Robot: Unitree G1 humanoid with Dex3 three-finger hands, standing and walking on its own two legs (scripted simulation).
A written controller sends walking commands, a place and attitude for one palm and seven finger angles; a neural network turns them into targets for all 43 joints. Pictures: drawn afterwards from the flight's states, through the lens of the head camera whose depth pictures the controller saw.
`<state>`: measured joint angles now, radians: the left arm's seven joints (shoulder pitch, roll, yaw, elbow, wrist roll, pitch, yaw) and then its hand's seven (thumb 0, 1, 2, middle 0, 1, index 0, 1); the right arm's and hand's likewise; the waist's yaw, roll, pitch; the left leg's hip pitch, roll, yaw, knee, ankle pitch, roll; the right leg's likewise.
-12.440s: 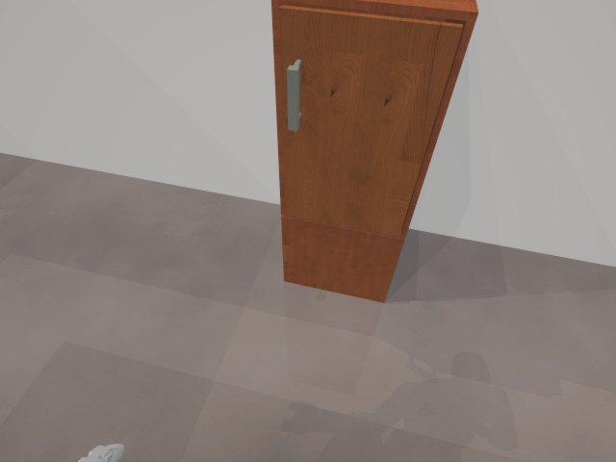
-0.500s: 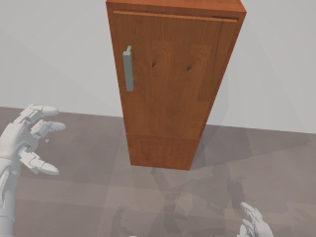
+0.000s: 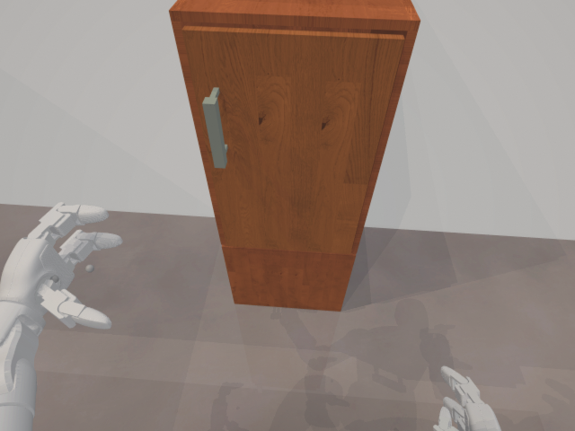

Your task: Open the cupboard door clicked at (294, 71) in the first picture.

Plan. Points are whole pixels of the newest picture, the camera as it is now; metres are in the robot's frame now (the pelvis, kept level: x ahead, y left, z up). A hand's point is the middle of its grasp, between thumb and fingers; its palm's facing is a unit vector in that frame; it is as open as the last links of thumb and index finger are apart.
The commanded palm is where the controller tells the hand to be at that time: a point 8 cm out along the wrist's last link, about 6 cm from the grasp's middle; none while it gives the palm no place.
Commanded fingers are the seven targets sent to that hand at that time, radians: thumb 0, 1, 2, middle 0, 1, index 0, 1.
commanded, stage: move the hooked fingers beside the handle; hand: left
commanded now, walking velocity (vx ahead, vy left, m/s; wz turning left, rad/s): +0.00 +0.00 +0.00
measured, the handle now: (218, 128) +0.62 +0.18 +0.08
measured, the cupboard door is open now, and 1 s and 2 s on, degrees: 0 0 0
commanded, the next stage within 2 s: none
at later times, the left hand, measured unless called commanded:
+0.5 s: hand (127, 217) +0.38 +0.26 +0.09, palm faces -0.01 -1.00 +0.00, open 14.0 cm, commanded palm +0.36 +0.31 +0.09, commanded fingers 0.00 -0.50 0.30 -0.30 -1.20 -0.30 -1.20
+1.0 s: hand (148, 177) +0.46 +0.26 +0.09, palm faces -0.03 -1.00 +0.01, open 14.0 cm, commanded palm +0.45 +0.31 +0.09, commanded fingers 0.00 -0.50 0.30 -0.30 -1.20 -0.30 -1.20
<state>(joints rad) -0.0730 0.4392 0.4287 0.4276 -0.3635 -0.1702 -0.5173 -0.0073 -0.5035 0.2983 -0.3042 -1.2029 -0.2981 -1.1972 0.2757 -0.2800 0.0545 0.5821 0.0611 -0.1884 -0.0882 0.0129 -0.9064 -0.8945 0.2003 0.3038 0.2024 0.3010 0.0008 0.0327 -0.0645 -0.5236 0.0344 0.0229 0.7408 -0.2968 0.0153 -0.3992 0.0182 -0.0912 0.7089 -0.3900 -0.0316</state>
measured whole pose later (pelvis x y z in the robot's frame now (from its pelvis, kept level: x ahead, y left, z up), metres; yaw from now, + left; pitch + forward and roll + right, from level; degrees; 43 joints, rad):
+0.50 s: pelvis +0.01 +0.00 -0.01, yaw -1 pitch +9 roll -1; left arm -0.39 0.49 0.44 0.73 -0.29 -0.20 -0.49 -0.01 -0.50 0.30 -0.30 -1.20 -0.30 -1.20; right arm 0.33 -0.29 0.04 0.60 0.06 -0.12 -0.08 0.01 -0.91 -0.89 0.20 0.30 0.20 0.30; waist -0.05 0.01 -0.06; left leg -0.61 0.04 0.05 0.78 -0.32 0.02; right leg -0.49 0.02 -0.07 0.75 -0.41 -0.03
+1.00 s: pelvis +0.01 +0.02 -0.01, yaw -2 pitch +13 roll -3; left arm -0.73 0.56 0.42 1.05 -0.19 -0.30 -0.43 -0.01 -0.50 0.30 -0.30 -1.20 -0.30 -1.20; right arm 0.35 -0.28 0.04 0.63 0.04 -0.03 -0.05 0.01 -0.91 -0.89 0.20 0.30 0.20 0.30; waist -0.10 0.00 -0.08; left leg -0.73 0.04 0.05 0.84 -0.35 0.04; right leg -0.60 0.01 -0.07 0.79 -0.42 -0.01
